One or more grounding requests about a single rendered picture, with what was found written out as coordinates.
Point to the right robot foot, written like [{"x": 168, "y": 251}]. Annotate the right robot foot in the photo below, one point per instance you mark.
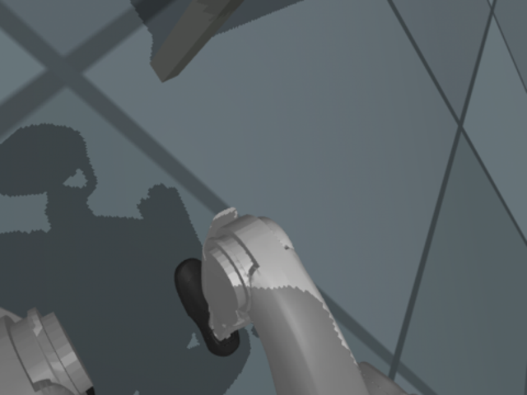
[{"x": 188, "y": 283}]

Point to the right robot hand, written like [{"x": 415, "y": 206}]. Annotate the right robot hand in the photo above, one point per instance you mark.
[{"x": 377, "y": 382}]

